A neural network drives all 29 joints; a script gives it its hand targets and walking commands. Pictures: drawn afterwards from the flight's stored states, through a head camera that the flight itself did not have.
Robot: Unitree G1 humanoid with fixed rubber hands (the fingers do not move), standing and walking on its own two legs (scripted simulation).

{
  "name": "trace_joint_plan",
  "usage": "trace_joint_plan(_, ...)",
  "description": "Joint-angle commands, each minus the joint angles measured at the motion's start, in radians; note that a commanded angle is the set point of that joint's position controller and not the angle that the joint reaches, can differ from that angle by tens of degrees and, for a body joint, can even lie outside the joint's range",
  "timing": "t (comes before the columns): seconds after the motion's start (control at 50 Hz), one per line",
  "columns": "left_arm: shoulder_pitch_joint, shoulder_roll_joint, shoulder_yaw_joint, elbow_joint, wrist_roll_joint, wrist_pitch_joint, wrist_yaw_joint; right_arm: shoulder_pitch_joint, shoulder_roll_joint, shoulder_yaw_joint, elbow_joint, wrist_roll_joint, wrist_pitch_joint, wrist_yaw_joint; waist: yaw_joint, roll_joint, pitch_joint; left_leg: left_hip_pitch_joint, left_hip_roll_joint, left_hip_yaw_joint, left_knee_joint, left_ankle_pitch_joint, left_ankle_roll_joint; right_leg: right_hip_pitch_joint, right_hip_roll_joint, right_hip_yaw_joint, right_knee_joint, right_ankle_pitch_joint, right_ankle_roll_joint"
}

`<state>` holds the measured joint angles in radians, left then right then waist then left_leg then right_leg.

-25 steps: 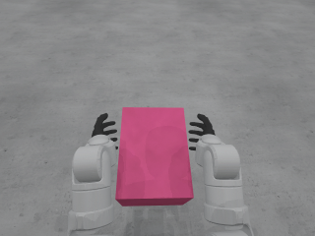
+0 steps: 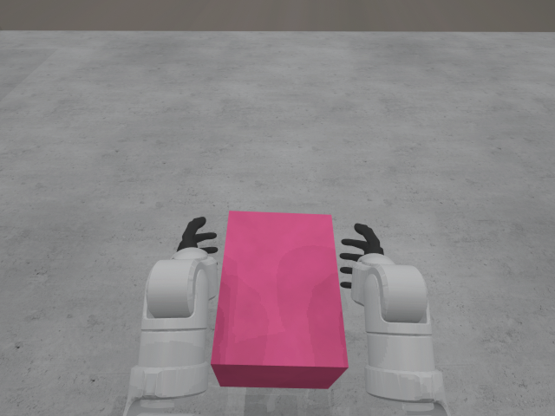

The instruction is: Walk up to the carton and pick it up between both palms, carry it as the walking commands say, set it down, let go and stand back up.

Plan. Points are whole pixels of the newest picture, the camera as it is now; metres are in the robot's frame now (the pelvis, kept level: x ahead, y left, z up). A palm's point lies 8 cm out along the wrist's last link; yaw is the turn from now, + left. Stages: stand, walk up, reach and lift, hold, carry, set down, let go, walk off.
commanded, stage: carry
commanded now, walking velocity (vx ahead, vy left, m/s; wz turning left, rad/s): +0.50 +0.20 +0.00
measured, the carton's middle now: (277, 298) +0.32 +0.00 -0.02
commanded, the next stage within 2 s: none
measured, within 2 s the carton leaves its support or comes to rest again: neither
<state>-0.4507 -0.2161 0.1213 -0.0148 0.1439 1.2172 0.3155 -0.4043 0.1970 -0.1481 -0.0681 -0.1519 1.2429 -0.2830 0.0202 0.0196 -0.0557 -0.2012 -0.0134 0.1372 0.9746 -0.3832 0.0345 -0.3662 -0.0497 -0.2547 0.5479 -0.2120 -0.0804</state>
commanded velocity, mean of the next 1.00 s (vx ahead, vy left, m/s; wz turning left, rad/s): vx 0.13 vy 0.05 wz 0.00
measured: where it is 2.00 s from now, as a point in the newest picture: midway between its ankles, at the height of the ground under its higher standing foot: (235, 383)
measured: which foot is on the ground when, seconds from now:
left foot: up 0.00-0.32, down 0.34-1.00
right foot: down 0.00-0.34, up 0.36-0.70, down 0.72-1.00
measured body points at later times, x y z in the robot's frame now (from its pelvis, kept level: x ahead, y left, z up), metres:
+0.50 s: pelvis +0.31 +0.14 +0.02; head +0.37 +0.16 +0.46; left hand +0.64 +0.25 +0.07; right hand +0.63 +0.00 +0.07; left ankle +0.37 +0.22 -0.73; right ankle +0.22 +0.02 -0.66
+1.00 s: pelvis +0.47 +0.16 +0.01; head +0.45 +0.16 +0.46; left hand +0.79 +0.28 +0.10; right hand +0.77 +0.02 +0.09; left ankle +0.37 +0.22 -0.72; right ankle +0.46 +0.05 -0.72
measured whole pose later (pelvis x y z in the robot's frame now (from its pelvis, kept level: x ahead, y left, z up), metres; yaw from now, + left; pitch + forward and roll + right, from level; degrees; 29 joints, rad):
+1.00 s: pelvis +0.47 +0.16 +0.01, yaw -2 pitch +3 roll -1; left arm -0.44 -0.21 0.13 -0.01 0.13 1.22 0.33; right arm -0.41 0.20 -0.13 -0.04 -0.14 1.26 -0.30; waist 0.00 0.02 -0.11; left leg -0.15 0.02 0.23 0.51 -0.36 0.01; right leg -0.31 -0.07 -0.18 0.53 -0.23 0.00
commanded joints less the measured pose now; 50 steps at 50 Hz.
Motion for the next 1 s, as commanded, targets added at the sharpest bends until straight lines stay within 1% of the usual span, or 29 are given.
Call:
trace_joint_plan(0.0,-0.464,-1.084,-0.559,-0.017,-0.461,0.003,-0.443,-0.586,1.069,0.616,-0.046,0.456,-0.023,0.402,0.009,-0.016,-0.339,-0.486,0.106,-0.183,0.322,0.052,-0.020,0.612,-0.381,0.584,-0.232,0.337,-0.138)
trace_joint_plan(0.02,-0.484,-1.099,-0.567,-0.047,-0.467,0.000,-0.443,-0.585,1.086,0.616,-0.047,0.448,-0.031,0.399,0.008,-0.025,-0.302,-0.499,0.141,-0.178,0.216,0.083,-0.025,0.575,-0.350,0.501,-0.258,0.247,-0.094)
trace_joint_plan(0.04,-0.480,-1.104,-0.565,-0.046,-0.467,-0.001,-0.445,-0.584,1.093,0.622,-0.057,0.439,-0.039,0.394,0.009,-0.055,-0.283,-0.465,0.150,-0.158,0.115,0.085,-0.033,0.527,-0.319,0.416,-0.289,0.178,-0.060)
trace_joint_plan(0.06,-0.476,-1.094,-0.561,-0.054,-0.469,-0.003,-0.448,-0.578,1.096,0.624,-0.066,0.435,-0.045,0.388,0.014,-0.091,-0.265,-0.434,0.140,-0.125,0.039,0.072,-0.043,0.483,-0.310,0.357,-0.313,0.175,-0.046)
trace_joint_plan(0.12,-0.451,-1.052,-0.562,-0.090,-0.472,-0.001,-0.453,-0.548,1.101,0.623,-0.074,0.416,-0.054,0.374,0.024,-0.163,-0.205,-0.423,0.133,-0.053,-0.192,0.117,-0.066,0.461,-0.284,0.235,-0.353,0.346,-0.032)
trace_joint_plan(0.16,-0.437,-1.034,-0.565,-0.113,-0.464,0.003,-0.455,-0.526,1.095,0.630,-0.084,0.409,-0.052,0.368,0.020,-0.202,-0.194,-0.349,0.116,0.003,-0.369,0.239,-0.060,0.455,-0.236,0.135,-0.349,0.453,0.010)
trace_joint_plan(0.22,-0.377,-1.022,-0.559,-0.119,-0.449,0.012,-0.458,-0.501,1.075,0.647,-0.111,0.412,-0.043,0.364,0.025,-0.227,-0.211,-0.222,0.091,0.052,-0.505,0.423,-0.046,0.474,-0.232,0.078,-0.352,0.484,0.045)
trace_joint_plan(0.26,-0.353,-1.015,-0.560,-0.119,-0.444,0.019,-0.459,-0.496,1.067,0.654,-0.117,0.422,-0.034,0.366,0.022,-0.243,-0.240,-0.126,0.067,0.091,-0.565,0.446,-0.039,0.496,-0.223,0.048,-0.282,0.559,0.069)
trace_joint_plan(0.28,-0.357,-1.015,-0.564,-0.114,-0.446,0.024,-0.459,-0.482,1.070,0.656,-0.107,0.426,-0.030,0.370,0.004,-0.236,-0.271,-0.005,0.031,0.134,-0.626,0.467,-0.035,0.465,-0.186,0.004,-0.168,0.570,0.094)
trace_joint_plan(0.3,-0.357,-1.016,-0.566,-0.100,-0.444,0.029,-0.459,-0.467,1.073,0.654,-0.084,0.428,-0.024,0.375,-0.012,-0.195,-0.328,0.174,-0.011,0.167,-0.654,0.425,-0.026,0.386,-0.130,-0.014,-0.013,0.522,0.124)
trace_joint_plan(0.32,-0.356,-1.013,-0.565,-0.093,-0.440,0.031,-0.461,-0.464,1.073,0.649,-0.078,0.434,-0.022,0.384,-0.029,-0.077,-0.407,0.371,0.122,0.026,-0.598,0.540,-0.016,0.228,-0.101,0.007,0.209,0.216,0.160)
trace_joint_plan(0.34,-0.371,-1.032,-0.563,-0.080,-0.446,0.044,-0.458,-0.432,1.071,0.615,-0.030,0.428,-0.025,0.390,-0.026,0.260,-0.519,0.614,0.369,-0.362,-0.602,0.701,0.130,-0.085,0.000,0.076,0.492,-0.257,0.187)
trace_joint_plan(0.36,-0.403,-1.023,-0.553,-0.051,-0.437,0.037,-0.451,-0.445,1.081,0.606,-0.003,0.435,-0.034,0.399,-0.020,0.317,-0.510,0.639,0.404,-0.395,-0.626,0.898,0.174,-0.224,0.019,0.206,0.653,-0.408,0.155)
trace_joint_plan(0.38,-0.454,-1.045,-0.579,-0.068,-0.446,0.019,-0.450,-0.446,1.090,0.604,-0.005,0.428,-0.045,0.404,-0.027,0.228,-0.490,0.613,0.381,-0.293,-0.585,1.055,0.156,-0.261,-0.007,0.266,0.687,-0.406,0.129)
trace_joint_plan(0.4,-0.513,-1.076,-0.619,-0.112,-0.470,0.002,-0.450,-0.445,1.102,0.602,-0.013,0.423,-0.053,0.407,-0.029,0.160,-0.478,0.559,0.360,-0.225,-0.576,1.115,0.135,-0.259,-0.042,0.279,0.633,-0.363,0.118)
trace_joint_plan(0.44,-0.544,-1.100,-0.642,-0.156,-0.475,-0.014,-0.442,-0.506,1.105,0.598,-0.080,0.429,-0.070,0.407,-0.022,0.106,-0.473,0.466,0.338,-0.143,-0.632,1.056,0.122,-0.187,-0.090,0.268,0.435,-0.268,0.119)
trace_joint_plan(0.48,-0.499,-1.080,-0.640,-0.180,-0.461,-0.018,-0.426,-0.518,1.090,0.607,-0.128,0.439,-0.076,0.400,-0.017,0.100,-0.492,0.434,0.324,-0.102,-0.654,1.040,0.142,-0.109,-0.059,0.231,0.311,-0.241,0.116)
trace_joint_plan(0.52,-0.433,-1.061,-0.632,-0.166,-0.439,-0.013,-0.418,-0.467,1.073,0.609,-0.109,0.433,-0.068,0.398,-0.013,0.108,-0.486,0.415,0.317,-0.054,-0.653,1.031,0.151,-0.064,-0.044,0.202,0.223,-0.190,0.104)
trace_joint_plan(0.58,-0.408,-1.052,-0.623,-0.152,-0.432,-0.005,-0.424,-0.431,1.063,0.615,-0.090,0.425,-0.055,0.405,-0.015,0.124,-0.440,0.360,0.303,0.000,-0.632,1.028,0.128,-0.019,-0.031,0.168,0.122,-0.081,0.086)
trace_joint_plan(0.62,-0.414,-1.049,-0.621,-0.140,-0.440,0.001,-0.433,-0.440,1.058,0.618,-0.087,0.422,-0.047,0.406,-0.016,0.103,-0.405,0.312,0.290,0.016,-0.602,0.987,0.108,0.020,-0.027,0.148,0.048,-0.010,0.082)
trace_joint_plan(0.64,-0.413,-1.048,-0.619,-0.129,-0.445,0.005,-0.438,-0.447,1.055,0.618,-0.082,0.420,-0.042,0.405,-0.011,0.082,-0.391,0.284,0.276,0.030,-0.575,0.958,0.088,0.057,-0.026,0.135,-0.018,0.058,0.083)
trace_joint_plan(0.68,-0.420,-1.047,-0.620,-0.112,-0.456,0.013,-0.447,-0.449,1.049,0.613,-0.058,0.419,-0.032,0.403,-0.001,0.043,-0.371,0.209,0.232,0.049,-0.505,0.846,0.014,0.186,-0.044,0.127,-0.192,0.314,0.087)
trace_joint_plan(0.7,-0.425,-1.047,-0.617,-0.096,-0.461,0.017,-0.452,-0.440,1.049,0.607,-0.033,0.415,-0.027,0.403,-0.005,0.025,-0.374,0.150,0.214,0.034,-0.481,0.750,-0.021,0.259,-0.098,0.172,-0.180,0.454,0.076)
trace_joint_plan(0.72,-0.448,-1.037,-0.614,-0.067,-0.465,0.020,-0.457,-0.425,1.044,0.602,-0.005,0.410,-0.019,0.402,-0.023,-0.026,-0.380,0.095,0.179,0.020,-0.465,0.598,-0.049,0.299,-0.172,0.235,-0.094,0.720,0.045)
trace_joint_plan(0.74,-0.447,-1.033,-0.600,-0.039,-0.463,0.015,-0.460,-0.465,1.049,0.627,-0.019,0.424,-0.015,0.402,-0.025,-0.078,-0.385,0.086,0.175,-0.018,-0.477,0.548,-0.070,0.306,-0.205,0.262,-0.049,0.784,0.011)
trace_joint_plan(0.76,-0.424,-1.033,-0.578,-0.008,-0.456,0.016,-0.462,-0.488,1.054,0.636,-0.018,0.435,-0.012,0.403,-0.023,-0.101,-0.382,0.102,0.179,-0.019,-0.484,0.521,-0.069,0.277,-0.198,0.252,-0.050,0.724,0.013)
trace_joint_plan(0.84,-0.431,-1.042,-0.554,0.018,-0.449,0.015,-0.454,-0.532,1.063,0.619,-0.004,0.445,-0.012,0.409,-0.016,-0.035,-0.369,0.162,0.201,-0.022,-0.497,0.717,-0.070,0.204,-0.147,0.185,-0.032,0.573,0.069)
trace_joint_plan(0.9,-0.441,-1.046,-0.556,0.015,-0.458,0.012,-0.448,-0.563,1.053,0.617,-0.020,0.456,-0.010,0.410,-0.015,-0.013,-0.363,0.181,0.210,-0.019,-0.475,0.889,-0.081,0.188,-0.126,0.155,0.005,0.534,0.073)
trace_joint_plan(0.98,-0.463,-1.053,-0.573,-0.008,-0.464,0.010,-0.440,-0.576,1.050,0.615,-0.036,0.465,-0.011,0.411,-0.016,-0.002,-0.372,0.181,0.195,0.002,-0.460,0.892,-0.084,0.212,-0.102,0.133,0.001,0.550,0.069)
